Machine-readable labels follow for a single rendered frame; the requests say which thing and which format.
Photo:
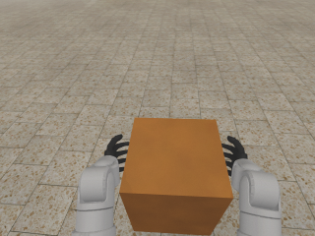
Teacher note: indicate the robot right forearm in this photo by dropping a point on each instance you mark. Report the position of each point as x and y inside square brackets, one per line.
[260, 202]

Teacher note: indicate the robot left forearm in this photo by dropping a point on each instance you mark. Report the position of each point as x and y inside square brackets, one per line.
[96, 198]

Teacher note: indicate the robot left hand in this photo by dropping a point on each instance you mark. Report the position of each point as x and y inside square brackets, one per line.
[112, 148]

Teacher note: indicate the carton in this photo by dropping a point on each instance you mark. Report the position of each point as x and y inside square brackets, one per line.
[175, 178]

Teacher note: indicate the robot right hand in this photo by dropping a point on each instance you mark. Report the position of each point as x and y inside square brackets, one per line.
[238, 152]

